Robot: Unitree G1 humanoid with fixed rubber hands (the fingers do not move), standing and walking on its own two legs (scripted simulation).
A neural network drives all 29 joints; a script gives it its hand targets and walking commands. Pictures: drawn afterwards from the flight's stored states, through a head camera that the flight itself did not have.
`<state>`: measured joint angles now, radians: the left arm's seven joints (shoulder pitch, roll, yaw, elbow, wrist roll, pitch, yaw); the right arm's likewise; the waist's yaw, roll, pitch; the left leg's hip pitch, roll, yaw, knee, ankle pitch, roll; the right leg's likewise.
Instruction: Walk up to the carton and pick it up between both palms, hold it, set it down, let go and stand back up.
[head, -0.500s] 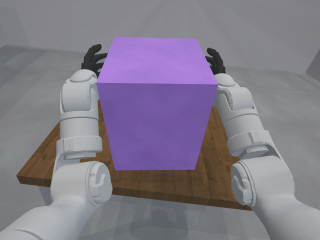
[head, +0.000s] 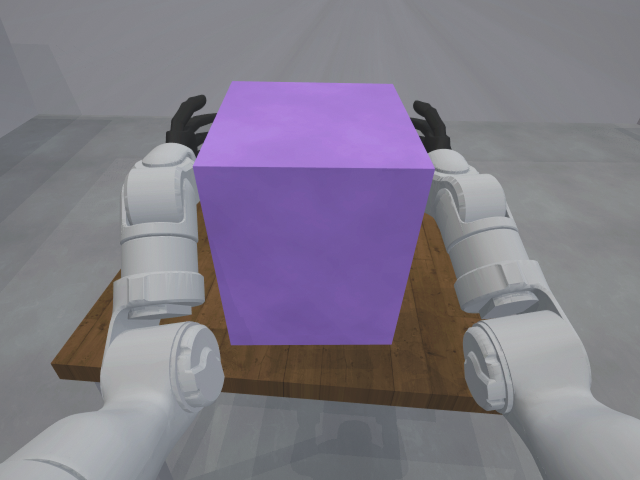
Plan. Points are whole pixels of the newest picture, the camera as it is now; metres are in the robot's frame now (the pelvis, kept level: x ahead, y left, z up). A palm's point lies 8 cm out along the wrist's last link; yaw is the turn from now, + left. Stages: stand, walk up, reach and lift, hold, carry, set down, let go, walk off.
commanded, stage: hold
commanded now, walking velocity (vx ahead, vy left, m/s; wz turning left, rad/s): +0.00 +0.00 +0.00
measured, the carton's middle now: (312, 213) +0.35 +0.01 +0.22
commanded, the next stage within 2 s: none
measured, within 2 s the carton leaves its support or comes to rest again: neither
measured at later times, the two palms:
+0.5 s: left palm (194, 149) +0.36 +0.14 +0.30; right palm (445, 165) +0.37 -0.15 +0.28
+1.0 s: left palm (174, 154) +0.36 +0.17 +0.29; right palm (429, 152) +0.37 -0.12 +0.29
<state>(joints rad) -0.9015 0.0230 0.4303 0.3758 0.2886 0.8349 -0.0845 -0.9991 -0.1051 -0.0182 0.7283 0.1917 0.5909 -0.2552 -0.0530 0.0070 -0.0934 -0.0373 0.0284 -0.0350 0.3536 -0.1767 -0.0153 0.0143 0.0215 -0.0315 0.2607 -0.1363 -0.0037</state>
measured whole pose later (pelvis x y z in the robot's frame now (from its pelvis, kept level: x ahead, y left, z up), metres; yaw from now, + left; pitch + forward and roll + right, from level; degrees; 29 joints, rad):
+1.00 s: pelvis +0.00 +0.00 +0.00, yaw +0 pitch -8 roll -1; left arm -0.90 0.03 0.39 0.32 0.29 0.85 -0.06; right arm -1.00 -0.10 -0.07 0.73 0.20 0.55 -0.23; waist -0.05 -0.04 -0.10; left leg -0.04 0.03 -0.04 0.35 -0.18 -0.02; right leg 0.01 0.02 -0.03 0.26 -0.14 -0.01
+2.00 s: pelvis +0.00 +0.00 +0.00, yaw +0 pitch -8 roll -1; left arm -0.91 0.03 0.44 0.41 0.29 0.82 -0.10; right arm -1.00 -0.10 -0.03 0.73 0.20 0.61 -0.27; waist -0.05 0.03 -0.10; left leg -0.04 0.03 -0.04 0.35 -0.18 -0.02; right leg 0.01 0.02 -0.04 0.27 -0.14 -0.01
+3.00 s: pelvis +0.00 +0.00 +0.00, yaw +0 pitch -8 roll -1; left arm -0.92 0.03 0.39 0.32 0.29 0.84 -0.06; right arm -1.00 -0.10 -0.07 0.73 0.21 0.55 -0.24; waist -0.05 -0.08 -0.10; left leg -0.04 0.03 -0.04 0.35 -0.18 -0.02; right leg 0.01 0.03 -0.04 0.27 -0.14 -0.02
